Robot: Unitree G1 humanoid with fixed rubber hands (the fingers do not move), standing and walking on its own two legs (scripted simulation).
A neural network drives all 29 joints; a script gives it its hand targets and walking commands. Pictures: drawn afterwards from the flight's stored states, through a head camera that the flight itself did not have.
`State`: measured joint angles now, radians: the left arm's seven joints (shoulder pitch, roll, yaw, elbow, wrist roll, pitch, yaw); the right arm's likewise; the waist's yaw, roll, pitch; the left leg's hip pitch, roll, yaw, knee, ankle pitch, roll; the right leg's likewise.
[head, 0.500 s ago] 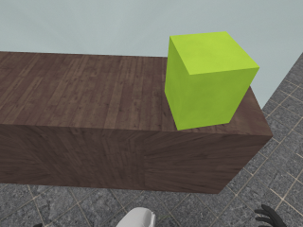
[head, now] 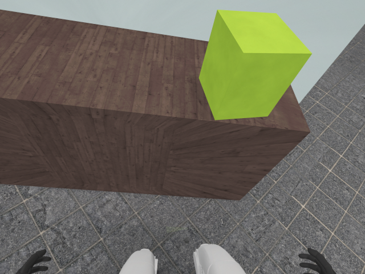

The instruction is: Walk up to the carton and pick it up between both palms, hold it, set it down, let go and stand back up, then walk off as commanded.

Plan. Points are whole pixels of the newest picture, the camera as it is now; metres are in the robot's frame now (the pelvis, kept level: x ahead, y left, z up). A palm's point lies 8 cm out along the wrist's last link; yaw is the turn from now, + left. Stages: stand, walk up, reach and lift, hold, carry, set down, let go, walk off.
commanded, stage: walk off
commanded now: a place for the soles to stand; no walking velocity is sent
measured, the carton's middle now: (244, 68) +0.69 -0.17 +0.05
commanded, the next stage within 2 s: none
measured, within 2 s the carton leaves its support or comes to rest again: neither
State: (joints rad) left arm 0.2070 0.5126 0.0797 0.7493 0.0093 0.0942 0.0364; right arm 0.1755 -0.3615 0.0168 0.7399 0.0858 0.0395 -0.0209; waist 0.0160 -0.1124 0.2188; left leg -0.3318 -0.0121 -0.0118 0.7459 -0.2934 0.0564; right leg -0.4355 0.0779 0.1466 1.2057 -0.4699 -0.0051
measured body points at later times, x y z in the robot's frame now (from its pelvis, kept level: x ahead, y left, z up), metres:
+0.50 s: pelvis -0.10 -0.16 -0.02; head -0.06 -0.19 +0.43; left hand -0.02 +0.15 -0.12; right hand +0.01 -0.48 -0.14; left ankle -0.03 +0.02 -0.64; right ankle -0.06 -0.22 -0.71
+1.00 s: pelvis -0.19 -0.24 -0.01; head -0.15 -0.27 +0.44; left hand -0.08 +0.09 -0.08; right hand -0.17 -0.56 -0.15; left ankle -0.18 -0.08 -0.72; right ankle -0.08 -0.25 -0.70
